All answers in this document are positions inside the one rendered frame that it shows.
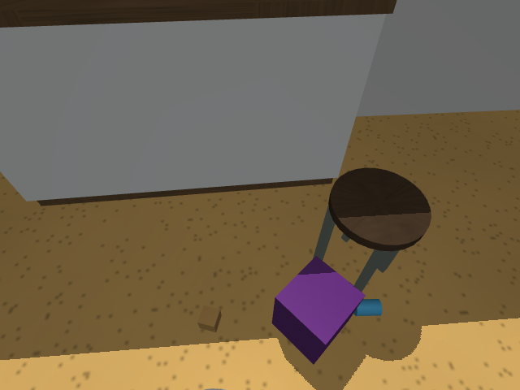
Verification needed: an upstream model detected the stool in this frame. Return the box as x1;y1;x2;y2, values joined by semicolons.
314;168;431;292

